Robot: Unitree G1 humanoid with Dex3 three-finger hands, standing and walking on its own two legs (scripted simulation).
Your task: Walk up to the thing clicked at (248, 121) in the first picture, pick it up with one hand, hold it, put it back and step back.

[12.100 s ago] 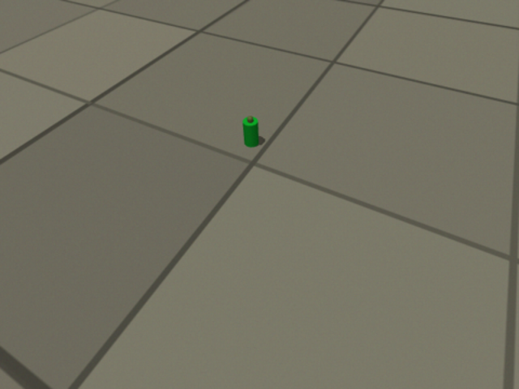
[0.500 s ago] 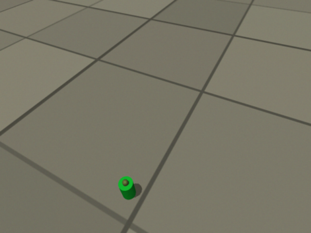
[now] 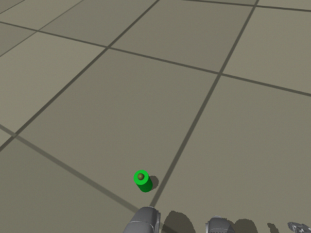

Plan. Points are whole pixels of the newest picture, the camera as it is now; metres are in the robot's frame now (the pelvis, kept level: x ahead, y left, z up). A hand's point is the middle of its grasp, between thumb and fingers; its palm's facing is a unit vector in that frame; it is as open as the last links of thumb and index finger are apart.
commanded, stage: walk up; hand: left
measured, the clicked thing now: (143, 180) +0.44 +0.22 -0.65
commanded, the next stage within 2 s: stand in 0.94 s
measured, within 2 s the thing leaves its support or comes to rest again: neither
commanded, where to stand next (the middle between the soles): +0.08 +0.02 m, yaw -2 degrees
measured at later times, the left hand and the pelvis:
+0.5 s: hand out of the picture +0.09 +0.25 -0.16, palm faces -0.17 -0.93 -0.33, open 7.4 cm; pelvis -0.03 -0.02 -0.01, yaw -7 degrees
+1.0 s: hand out of the picture +0.07 +0.34 -0.12, palm faces -0.03 -0.81 -0.58, open 7.4 cm; pelvis +0.00 +0.02 -0.01, yaw -3 degrees
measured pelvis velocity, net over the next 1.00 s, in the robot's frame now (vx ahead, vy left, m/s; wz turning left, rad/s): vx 0.00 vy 0.02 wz -0.05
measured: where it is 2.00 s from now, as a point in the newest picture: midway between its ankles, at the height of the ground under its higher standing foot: outside the picture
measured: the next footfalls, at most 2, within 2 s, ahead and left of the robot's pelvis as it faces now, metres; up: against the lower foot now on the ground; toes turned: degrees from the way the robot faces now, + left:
left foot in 0.10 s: +0.06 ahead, +0.19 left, +0.00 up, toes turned -3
right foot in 0.48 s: +0.00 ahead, -0.18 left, +0.00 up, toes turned -7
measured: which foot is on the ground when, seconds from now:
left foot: up 0.00-0.08, down 0.10-0.50, up 0.52-0.90, down 0.92-1.00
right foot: down 0.00-0.10, up 0.12-0.46, down 0.48-0.94, up 0.96-1.00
